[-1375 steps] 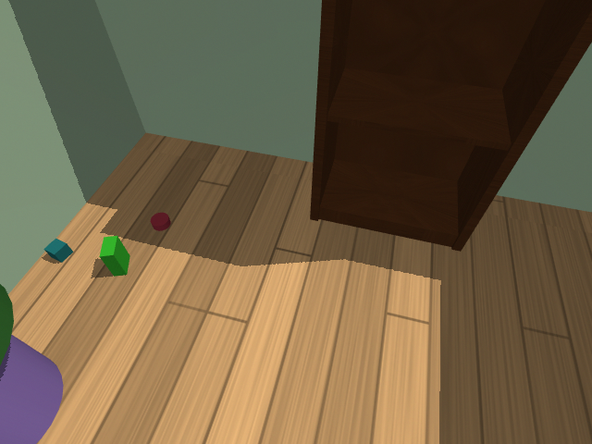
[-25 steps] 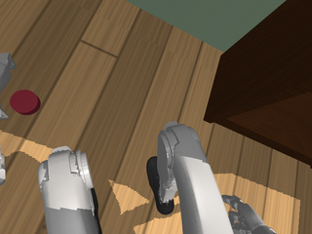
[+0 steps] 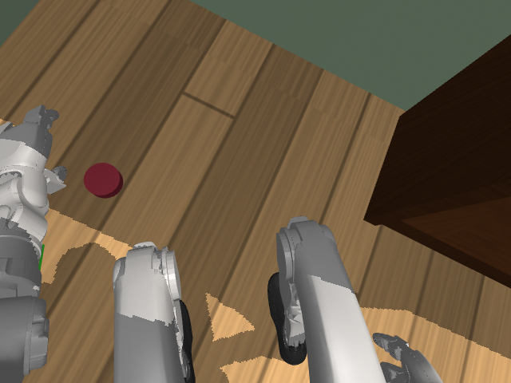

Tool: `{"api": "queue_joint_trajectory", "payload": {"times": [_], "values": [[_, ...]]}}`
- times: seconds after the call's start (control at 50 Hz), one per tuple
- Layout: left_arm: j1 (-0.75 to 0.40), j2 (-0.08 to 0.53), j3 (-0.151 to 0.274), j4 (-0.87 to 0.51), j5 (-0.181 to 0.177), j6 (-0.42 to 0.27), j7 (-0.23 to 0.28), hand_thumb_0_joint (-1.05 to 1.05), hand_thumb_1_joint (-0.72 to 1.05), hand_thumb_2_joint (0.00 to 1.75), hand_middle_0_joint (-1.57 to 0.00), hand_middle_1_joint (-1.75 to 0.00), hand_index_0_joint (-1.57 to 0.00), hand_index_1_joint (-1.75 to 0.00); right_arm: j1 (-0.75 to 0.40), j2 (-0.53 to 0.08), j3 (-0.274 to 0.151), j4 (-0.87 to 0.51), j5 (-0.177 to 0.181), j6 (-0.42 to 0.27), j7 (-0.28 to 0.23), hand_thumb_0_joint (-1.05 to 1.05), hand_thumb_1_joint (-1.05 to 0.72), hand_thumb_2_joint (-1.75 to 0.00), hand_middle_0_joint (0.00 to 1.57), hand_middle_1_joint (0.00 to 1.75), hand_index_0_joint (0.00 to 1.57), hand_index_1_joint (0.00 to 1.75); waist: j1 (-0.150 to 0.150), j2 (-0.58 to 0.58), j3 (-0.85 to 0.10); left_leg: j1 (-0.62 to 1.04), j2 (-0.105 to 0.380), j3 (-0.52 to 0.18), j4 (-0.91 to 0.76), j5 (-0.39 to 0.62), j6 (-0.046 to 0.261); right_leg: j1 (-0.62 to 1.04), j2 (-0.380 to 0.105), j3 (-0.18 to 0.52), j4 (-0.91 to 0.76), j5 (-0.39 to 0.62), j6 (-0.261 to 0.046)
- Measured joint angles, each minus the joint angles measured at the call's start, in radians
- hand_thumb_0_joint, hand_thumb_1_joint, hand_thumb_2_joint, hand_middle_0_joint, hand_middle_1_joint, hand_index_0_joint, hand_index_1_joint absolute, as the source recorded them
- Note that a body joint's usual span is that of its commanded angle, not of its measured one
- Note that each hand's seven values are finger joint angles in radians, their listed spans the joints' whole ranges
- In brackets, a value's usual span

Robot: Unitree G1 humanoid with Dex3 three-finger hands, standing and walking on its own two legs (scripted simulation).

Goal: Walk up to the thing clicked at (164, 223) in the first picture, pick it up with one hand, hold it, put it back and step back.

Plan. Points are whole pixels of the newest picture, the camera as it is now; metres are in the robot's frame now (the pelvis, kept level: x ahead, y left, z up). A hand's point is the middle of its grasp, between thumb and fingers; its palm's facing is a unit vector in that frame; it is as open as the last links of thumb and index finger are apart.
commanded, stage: home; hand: left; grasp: from above
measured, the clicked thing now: (104, 180) +0.49 +0.27 -0.37
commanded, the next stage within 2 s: none
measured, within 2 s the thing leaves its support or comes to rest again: neither
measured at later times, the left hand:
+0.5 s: hand (2, 285) +0.28 +0.22 +0.08, palm faces +0.00 -0.91 -0.41, open 7.4 cm
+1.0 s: hand out of the picture +0.22 +0.20 +0.27, palm faces +0.18 -0.96 -0.21, open 7.4 cm
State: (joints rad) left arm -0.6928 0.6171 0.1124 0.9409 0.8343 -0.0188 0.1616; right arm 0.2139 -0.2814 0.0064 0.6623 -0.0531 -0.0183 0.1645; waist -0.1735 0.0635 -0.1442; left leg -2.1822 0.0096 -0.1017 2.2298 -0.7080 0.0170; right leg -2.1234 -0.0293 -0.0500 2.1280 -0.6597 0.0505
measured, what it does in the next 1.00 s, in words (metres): rises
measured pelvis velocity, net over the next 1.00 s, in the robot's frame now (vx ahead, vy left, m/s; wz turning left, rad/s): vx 0.07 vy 0.00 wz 0.11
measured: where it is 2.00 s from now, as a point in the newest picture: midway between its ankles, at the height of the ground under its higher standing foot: (236, 349)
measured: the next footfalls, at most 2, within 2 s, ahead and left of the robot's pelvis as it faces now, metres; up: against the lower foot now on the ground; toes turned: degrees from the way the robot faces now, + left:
none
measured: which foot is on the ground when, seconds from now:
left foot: down 0.00-1.00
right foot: down 0.00-1.00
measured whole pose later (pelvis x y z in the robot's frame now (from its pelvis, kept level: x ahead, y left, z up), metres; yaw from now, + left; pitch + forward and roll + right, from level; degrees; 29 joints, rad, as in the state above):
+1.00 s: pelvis +0.07 +0.00 +0.32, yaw +7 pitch +12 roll -3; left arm 0.48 0.22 0.04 -0.12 -0.07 0.44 0.06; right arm 0.32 -0.22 0.04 0.52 0.03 -0.19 -0.19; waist -0.06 0.05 -0.18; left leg -0.76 0.04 -0.05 1.04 -0.49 0.00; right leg -0.72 -0.02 -0.06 0.95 -0.45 0.02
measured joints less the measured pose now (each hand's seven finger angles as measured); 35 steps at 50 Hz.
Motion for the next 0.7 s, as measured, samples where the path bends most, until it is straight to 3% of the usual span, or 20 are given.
{"api": "queue_joint_trajectory", "payload": {"times": [0.08, 0.16, 0.3, 0.44, 0.58, 0.7], "values": [[0.139, -0.054, -0.028, -0.170, -0.158, 0.042, -0.093, 0.00, 0.55, 0.93, -0.23, -0.44, -0.22, -0.44, -0.036, -0.013, -0.018, -0.037, 0.026, 0.014, -0.025, 0.00, -0.90, -0.90, 0.20, 0.30, 0.20, 0.29, 0.045, -0.004, -0.024, 0.104, 0.005, 0.014, -0.102, 0.013, -0.001, 0.095, 0.000, 0.006, -0.093, 0.013, -0.004], [0.266, -0.114, -0.050, -0.318, -0.282, 0.066, -0.137, 0.00, 0.72, 0.92, -0.22, -0.38, -0.22, -0.38, -0.073, -0.022, -0.037, -0.065, 0.044, 0.013, -0.055, 0.00, -0.90, -0.90, 0.20, 0.30, 0.20, 0.29, 0.085, -0.017, -0.040, 0.200, 0.004, 0.022, -0.194, 0.032, -0.004, 0.187, -0.005, 0.008, -0.176, 0.027, -0.009], [0.438, -0.203, -0.054, -0.494, -0.444, 0.131, -0.129, 0.01, 0.85, 0.91, -0.21, -0.33, -0.21, -0.32, -0.143, -0.012, -0.037, -0.101, 0.070, -0.010, -0.116, 0.00, -0.90, -0.90, 0.20, 0.30, 0.20, 0.29, 0.120, -0.032, -0.045, 0.364, -0.001, 0.026, -0.335, 0.063, -0.013, 0.348, -0.013, 0.004, -0.306, 0.049, -0.018], [0.606, -0.264, -0.062, -0.650, -0.645, 0.251, -0.108, 0.01, 0.88, 0.91, -0.21, -0.31, -0.21, -0.31, -0.159, 0.035, -0.004, -0.122, 0.084, -0.040, -0.177, 0.00, -0.90, -0.90, 0.20, 0.30, 0.20, 0.29, 0.125, -0.036, -0.048, 0.564, 0.005, 0.032, -0.496, 0.085, -0.017, 0.543, -0.010, 0.001, -0.462, 0.072, -0.022], [0.755, -0.317, -0.063, -0.748, -0.784, 0.345, -0.084, 0.01, 0.89, 0.90, -0.20, -0.31, -0.20, -0.30, -0.099, 0.069, 0.033, -0.124, 0.095, -0.071, -0.233, 0.01, -0.90, -0.90, 0.20, 0.30, 0.20, 0.29, 0.116, -0.034, -0.045, 0.801, 0.011, 0.036, -0.690, 0.114, -0.022, 0.779, -0.006, -0.006, -0.655, 0.101, -0.026], [0.868, -0.359, -0.044, -0.816, -0.864, 0.400, -0.073, 0.01, 0.90, 0.90, -0.20, -0.31, -0.20, -0.30, -0.017, 0.078, 0.052, -0.113, 0.096, -0.105, -0.288, 0.01, -0.90, -0.90, 0.20, 0.30, 0.20, 0.29, 0.106, -0.033, -0.037, 1.010, 0.019, 0.036, -0.863, 0.146, -0.024, 0.990, 0.001, -0.014, -0.833, 0.135, -0.028]]}}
